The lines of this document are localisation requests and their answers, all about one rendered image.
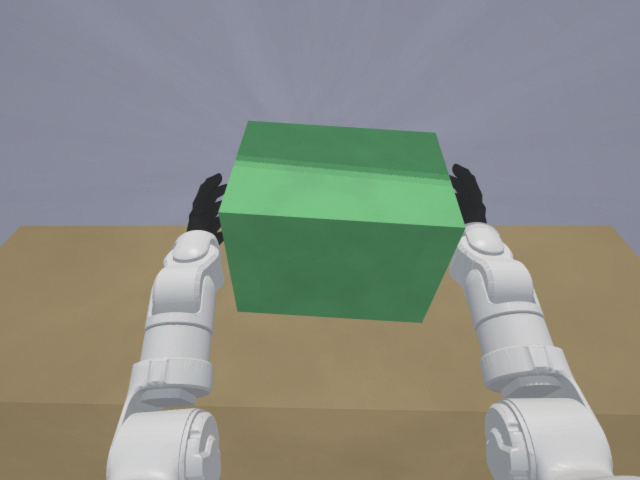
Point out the robot left forearm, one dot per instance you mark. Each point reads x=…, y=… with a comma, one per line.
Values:
x=174, y=367

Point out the robot left upper arm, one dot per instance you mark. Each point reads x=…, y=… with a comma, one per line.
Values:
x=180, y=444

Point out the robot right forearm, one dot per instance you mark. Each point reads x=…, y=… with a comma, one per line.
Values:
x=519, y=358

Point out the pedestal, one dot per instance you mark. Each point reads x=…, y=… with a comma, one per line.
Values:
x=298, y=397

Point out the robot left hand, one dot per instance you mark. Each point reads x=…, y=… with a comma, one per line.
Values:
x=205, y=209

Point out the carton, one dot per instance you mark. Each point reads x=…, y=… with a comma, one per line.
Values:
x=338, y=222

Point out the robot right hand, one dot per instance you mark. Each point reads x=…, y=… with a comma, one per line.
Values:
x=469, y=196

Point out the robot right upper arm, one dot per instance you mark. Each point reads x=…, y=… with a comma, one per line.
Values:
x=545, y=439

